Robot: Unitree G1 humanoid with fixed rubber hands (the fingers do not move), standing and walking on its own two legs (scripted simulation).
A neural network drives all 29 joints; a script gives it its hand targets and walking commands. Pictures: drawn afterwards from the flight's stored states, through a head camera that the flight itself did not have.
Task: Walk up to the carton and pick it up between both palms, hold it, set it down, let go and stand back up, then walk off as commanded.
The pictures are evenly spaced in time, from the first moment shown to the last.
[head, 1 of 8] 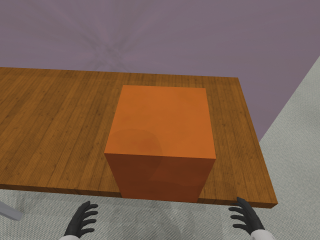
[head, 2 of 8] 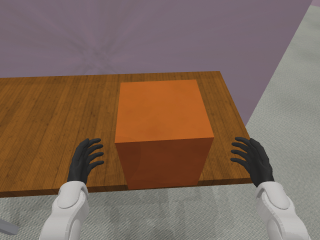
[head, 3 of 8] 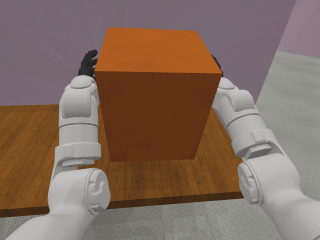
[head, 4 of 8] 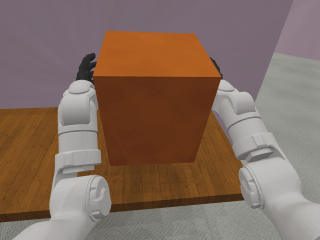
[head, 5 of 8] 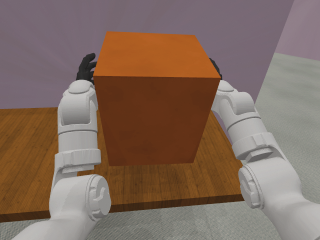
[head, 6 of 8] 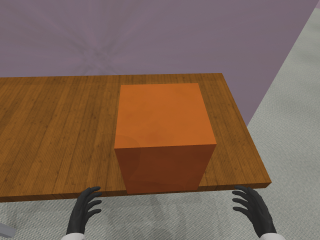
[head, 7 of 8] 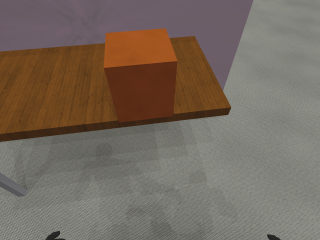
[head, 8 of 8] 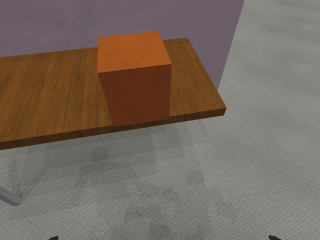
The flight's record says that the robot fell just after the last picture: no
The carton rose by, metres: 0.23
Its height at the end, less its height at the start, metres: +0.00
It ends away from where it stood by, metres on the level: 0.01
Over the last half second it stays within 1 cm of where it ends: yes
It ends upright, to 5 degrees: yes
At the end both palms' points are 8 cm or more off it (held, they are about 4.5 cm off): yes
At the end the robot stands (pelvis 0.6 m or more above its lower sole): yes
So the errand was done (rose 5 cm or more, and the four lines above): yes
